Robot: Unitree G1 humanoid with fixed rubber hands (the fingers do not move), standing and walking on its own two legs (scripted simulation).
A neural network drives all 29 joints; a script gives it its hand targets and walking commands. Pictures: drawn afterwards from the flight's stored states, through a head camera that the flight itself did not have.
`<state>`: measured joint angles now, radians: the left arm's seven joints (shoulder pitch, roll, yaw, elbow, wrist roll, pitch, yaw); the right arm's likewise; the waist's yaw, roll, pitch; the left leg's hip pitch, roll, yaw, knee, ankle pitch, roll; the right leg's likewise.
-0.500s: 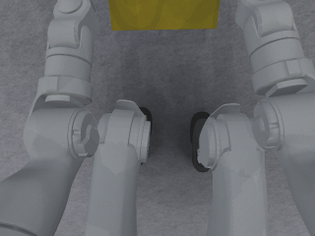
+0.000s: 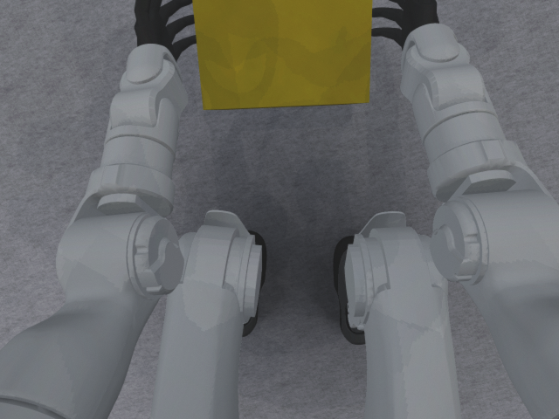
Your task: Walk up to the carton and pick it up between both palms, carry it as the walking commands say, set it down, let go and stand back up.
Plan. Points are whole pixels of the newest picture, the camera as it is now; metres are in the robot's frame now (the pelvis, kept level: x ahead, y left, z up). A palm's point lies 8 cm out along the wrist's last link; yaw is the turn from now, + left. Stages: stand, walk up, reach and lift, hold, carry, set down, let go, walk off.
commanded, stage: set down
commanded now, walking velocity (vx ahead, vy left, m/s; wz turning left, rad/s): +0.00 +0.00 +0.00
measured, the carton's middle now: (282, 31) +0.57 +0.03 -0.25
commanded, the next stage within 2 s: none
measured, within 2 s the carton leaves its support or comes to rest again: rests again in 0.34 s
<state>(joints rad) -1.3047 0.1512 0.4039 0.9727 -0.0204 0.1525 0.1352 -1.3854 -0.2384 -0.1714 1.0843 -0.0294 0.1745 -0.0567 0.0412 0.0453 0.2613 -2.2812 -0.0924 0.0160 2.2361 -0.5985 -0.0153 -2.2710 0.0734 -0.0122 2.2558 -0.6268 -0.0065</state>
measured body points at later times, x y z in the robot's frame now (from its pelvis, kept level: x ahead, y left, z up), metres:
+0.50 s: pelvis +0.01 -0.01 +0.00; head +0.36 -0.02 +0.27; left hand +0.53 +0.18 -0.17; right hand +0.55 -0.12 -0.18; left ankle +0.11 +0.11 -0.32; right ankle +0.10 -0.11 -0.32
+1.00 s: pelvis +0.02 -0.01 -0.01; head +0.37 -0.03 +0.26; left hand +0.53 +0.18 -0.18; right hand +0.56 -0.12 -0.19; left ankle +0.11 +0.11 -0.32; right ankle +0.10 -0.11 -0.32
